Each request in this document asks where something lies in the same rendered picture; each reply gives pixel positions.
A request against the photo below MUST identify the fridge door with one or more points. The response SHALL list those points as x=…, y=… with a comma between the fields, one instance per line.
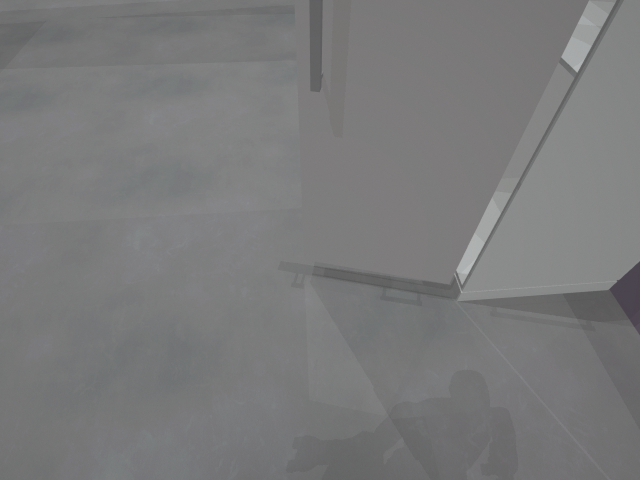
x=422, y=106

